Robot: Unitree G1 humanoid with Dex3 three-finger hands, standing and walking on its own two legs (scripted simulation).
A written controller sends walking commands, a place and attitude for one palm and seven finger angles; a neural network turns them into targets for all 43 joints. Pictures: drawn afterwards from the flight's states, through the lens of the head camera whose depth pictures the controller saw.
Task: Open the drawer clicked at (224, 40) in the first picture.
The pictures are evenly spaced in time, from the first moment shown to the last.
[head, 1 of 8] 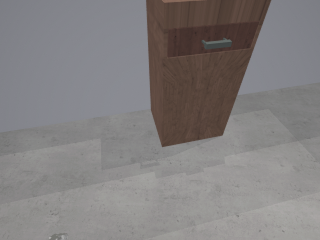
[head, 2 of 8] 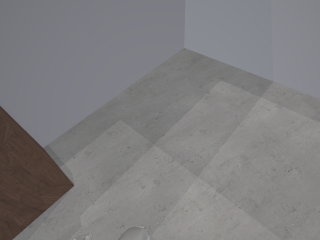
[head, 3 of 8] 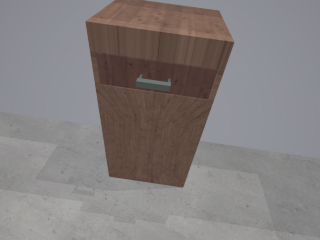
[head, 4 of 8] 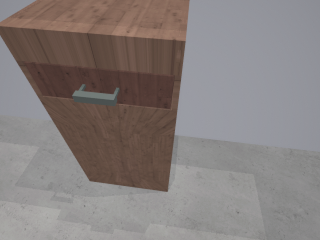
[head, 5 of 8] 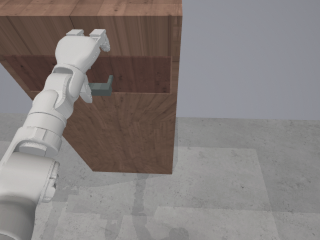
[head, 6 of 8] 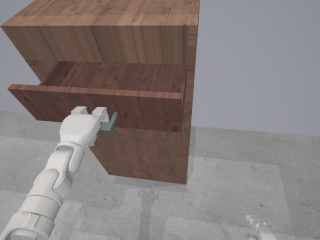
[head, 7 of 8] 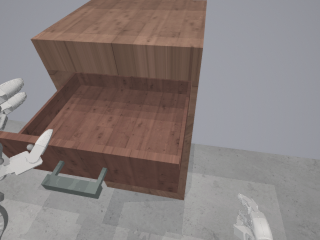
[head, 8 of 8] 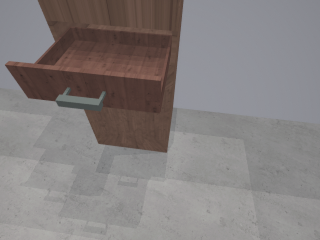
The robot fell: no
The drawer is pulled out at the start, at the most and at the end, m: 0.00 0.30 0.29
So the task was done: yes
